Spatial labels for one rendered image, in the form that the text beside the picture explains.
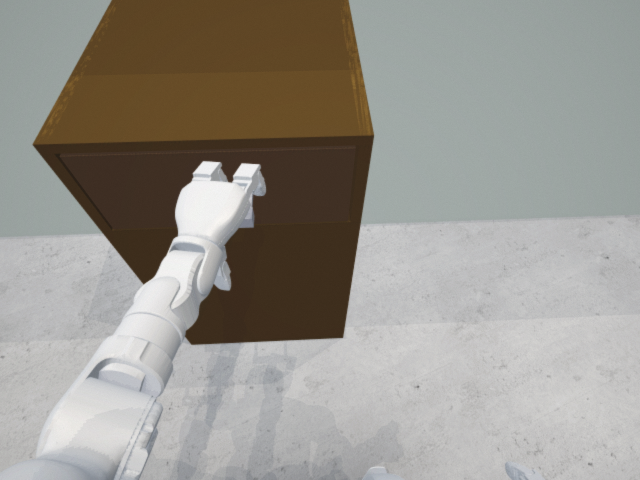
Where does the cabinet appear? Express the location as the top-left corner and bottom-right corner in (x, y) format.
(32, 0), (374, 345)

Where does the robot left hand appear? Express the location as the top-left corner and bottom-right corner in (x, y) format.
(175, 161), (266, 291)

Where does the robot left upper arm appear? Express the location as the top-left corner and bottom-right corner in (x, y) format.
(0, 377), (163, 480)

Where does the drawer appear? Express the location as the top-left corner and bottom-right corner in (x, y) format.
(59, 145), (356, 229)

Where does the handle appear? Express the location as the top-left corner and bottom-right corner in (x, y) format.
(239, 193), (255, 228)

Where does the left robot forearm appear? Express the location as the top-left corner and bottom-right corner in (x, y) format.
(36, 235), (223, 459)

